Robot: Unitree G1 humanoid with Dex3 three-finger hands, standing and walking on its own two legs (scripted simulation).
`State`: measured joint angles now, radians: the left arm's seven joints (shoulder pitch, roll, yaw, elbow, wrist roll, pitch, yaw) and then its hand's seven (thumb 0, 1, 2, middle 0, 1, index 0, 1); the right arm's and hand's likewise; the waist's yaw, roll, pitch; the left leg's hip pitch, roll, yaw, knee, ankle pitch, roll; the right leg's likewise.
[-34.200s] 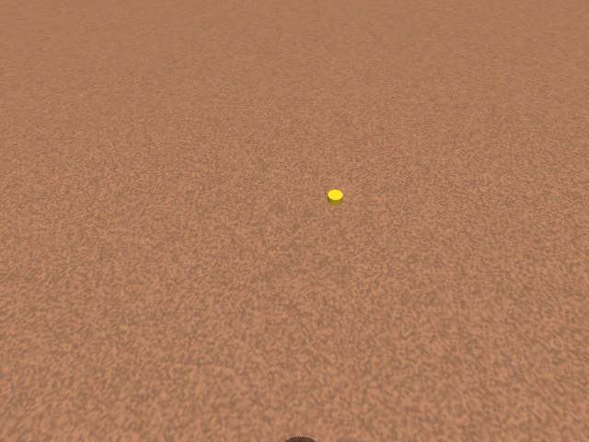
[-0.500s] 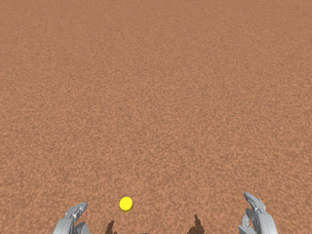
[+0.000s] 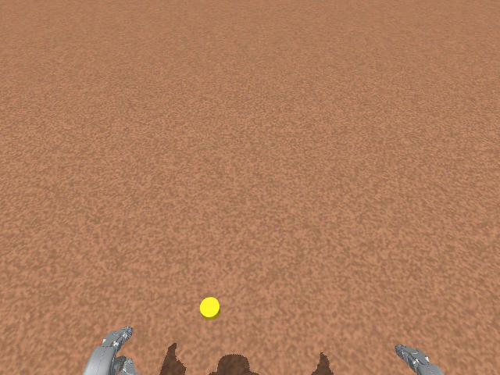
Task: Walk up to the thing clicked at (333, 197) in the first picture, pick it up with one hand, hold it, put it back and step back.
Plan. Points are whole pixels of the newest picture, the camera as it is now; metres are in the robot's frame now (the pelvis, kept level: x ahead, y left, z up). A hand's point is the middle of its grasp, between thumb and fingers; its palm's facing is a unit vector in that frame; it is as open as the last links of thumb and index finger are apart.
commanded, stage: stand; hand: left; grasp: from above
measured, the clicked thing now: (210, 308) +0.46 +0.19 -0.72
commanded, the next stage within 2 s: none
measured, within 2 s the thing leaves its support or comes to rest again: neither
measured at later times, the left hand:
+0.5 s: hand out of the picture +0.05 +0.23 -0.13, palm faces +0.05 -0.95 -0.31, open 7.4 cm
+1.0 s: hand out of the picture +0.05 +0.23 -0.12, palm faces +0.02 -0.94 -0.33, open 7.4 cm
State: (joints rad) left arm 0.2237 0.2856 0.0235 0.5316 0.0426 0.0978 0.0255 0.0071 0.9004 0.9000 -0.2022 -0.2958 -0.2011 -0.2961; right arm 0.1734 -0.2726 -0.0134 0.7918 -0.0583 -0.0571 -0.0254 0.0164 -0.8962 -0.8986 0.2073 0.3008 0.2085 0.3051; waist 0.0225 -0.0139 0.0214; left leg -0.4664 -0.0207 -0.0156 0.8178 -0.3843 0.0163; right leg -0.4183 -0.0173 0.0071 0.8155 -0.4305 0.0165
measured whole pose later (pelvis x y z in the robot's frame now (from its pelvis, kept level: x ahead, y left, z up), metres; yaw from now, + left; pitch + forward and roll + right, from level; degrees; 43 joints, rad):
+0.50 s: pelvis +0.01 +0.00 +0.04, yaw +1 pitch -4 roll +0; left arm 0.20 0.27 0.03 1.06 0.02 0.01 0.03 0.01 0.90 0.90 -0.20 -0.30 -0.20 -0.30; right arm 0.15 -0.27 -0.03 1.07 -0.02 -0.01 -0.03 0.01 -0.90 -0.90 0.20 0.30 0.21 0.30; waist 0.02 0.01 0.06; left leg -0.16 -0.03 -0.03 0.44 -0.22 0.02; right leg -0.10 -0.03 0.00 0.42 -0.26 0.03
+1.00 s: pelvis +0.00 -0.01 +0.04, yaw +1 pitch -4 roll +0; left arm 0.15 0.30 0.03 1.15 0.02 0.00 0.02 0.00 0.90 0.90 -0.20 -0.30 -0.20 -0.30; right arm 0.14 -0.30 -0.03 1.14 -0.02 0.00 -0.02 0.01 -0.90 -0.90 0.20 0.30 0.20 0.30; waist 0.01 0.01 0.06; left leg -0.13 -0.01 -0.03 0.36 -0.16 0.00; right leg -0.07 -0.01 -0.01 0.34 -0.20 0.01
